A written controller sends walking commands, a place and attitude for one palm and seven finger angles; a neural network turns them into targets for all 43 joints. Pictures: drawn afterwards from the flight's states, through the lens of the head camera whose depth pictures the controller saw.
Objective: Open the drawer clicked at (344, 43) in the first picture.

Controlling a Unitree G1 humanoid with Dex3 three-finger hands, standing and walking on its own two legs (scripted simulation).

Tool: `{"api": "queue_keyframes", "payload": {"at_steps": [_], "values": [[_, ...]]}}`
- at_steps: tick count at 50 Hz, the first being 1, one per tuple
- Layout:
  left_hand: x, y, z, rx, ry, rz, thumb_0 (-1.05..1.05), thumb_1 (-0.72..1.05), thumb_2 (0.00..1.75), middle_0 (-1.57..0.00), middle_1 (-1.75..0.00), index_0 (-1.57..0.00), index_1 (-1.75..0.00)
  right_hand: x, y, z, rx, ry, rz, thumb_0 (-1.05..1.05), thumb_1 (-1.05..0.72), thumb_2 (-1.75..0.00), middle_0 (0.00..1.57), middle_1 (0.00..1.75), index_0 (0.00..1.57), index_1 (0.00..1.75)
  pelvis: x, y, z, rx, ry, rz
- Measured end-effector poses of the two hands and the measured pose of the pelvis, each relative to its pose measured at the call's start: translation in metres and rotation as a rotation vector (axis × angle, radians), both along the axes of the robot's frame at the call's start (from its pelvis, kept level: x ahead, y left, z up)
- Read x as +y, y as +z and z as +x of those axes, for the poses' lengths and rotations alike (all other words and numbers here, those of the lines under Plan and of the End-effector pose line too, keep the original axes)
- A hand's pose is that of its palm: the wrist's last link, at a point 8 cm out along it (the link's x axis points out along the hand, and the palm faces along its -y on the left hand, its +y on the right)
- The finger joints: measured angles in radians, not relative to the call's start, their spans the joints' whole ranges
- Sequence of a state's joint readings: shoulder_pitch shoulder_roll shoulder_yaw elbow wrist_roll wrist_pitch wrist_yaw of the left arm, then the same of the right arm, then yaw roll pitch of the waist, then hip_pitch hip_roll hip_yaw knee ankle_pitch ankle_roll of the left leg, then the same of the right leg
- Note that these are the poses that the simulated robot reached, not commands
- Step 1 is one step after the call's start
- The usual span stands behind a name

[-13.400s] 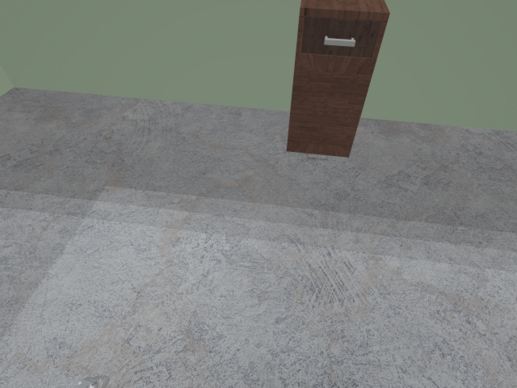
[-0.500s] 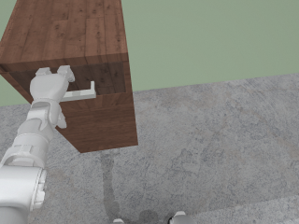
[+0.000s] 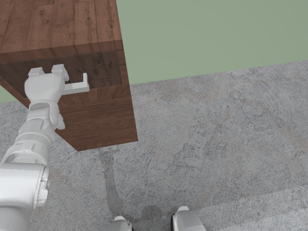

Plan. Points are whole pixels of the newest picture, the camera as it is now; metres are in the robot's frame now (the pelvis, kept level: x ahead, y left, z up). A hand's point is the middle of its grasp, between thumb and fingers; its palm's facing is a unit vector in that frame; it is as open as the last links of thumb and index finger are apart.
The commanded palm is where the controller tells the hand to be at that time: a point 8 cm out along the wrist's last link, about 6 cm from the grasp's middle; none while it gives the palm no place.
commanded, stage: lower the fingers behind the handle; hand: left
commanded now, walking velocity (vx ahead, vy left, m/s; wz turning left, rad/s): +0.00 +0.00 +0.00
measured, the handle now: (65, 84) +0.55 +0.24 -0.02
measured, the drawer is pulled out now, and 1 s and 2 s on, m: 0.00 0.00 0.00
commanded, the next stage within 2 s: close the thumb around the handle in 1.08 s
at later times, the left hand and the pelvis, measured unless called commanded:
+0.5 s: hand (62, 103) +0.48 +0.25 -0.03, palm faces -0.07 -0.02 -1.00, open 13.9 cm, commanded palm +0.47 +0.24 +0.02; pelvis -0.01 +0.01 -0.02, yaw +0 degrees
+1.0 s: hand (62, 104) +0.49 +0.25 -0.04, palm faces -0.07 -0.02 -1.00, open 13.9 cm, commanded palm +0.47 +0.25 +0.01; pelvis -0.01 +0.01 -0.03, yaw +0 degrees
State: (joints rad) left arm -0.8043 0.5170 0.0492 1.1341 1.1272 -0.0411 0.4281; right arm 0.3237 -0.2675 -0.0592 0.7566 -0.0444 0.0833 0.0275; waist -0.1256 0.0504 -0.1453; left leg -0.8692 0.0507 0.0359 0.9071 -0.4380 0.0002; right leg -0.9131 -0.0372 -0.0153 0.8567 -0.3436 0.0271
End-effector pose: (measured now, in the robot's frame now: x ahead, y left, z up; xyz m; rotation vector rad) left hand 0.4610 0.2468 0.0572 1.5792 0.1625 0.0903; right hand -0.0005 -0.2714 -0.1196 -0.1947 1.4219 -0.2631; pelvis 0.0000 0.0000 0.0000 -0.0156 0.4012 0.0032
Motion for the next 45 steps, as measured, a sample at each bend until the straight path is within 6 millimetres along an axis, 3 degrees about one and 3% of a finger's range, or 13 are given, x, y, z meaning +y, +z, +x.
{"api": "queue_keyframes", "payload": {"at_steps": [14,30,45], "values": [[0.001,-0.008,0.001,0.020,-0.061,-0.032,0.00,-0.49,0.30,-0.31,-1.22,-0.31,-1.20,0.003,-0.003,-0.002,-0.004,0.017,-0.023,0.00,-0.90,-0.90,0.21,0.30,0.21,0.29,0.002,-0.008,-0.003,0.016,0.010,-0.007],[-0.003,-0.044,0.007,0.033,-0.036,-0.041,0.00,-0.49,0.30,-0.30,-1.21,-0.31,-1.20,0.008,-0.017,-0.011,0.023,0.015,-0.021,0.00,-0.90,-0.90,0.20,0.30,0.21,0.29,0.006,-0.024,-0.008,0.065,0.003,-0.013],[0.001,-0.045,0.008,0.016,-0.028,-0.030,0.00,-0.49,0.30,-0.30,-1.20,-0.32,-1.20,0.009,-0.025,-0.011,0.032,0.015,-0.009,0.00,-0.90,-0.90,0.21,0.30,0.21,0.29,0.005,-0.029,-0.008,0.072,0.004,-0.016]]}}
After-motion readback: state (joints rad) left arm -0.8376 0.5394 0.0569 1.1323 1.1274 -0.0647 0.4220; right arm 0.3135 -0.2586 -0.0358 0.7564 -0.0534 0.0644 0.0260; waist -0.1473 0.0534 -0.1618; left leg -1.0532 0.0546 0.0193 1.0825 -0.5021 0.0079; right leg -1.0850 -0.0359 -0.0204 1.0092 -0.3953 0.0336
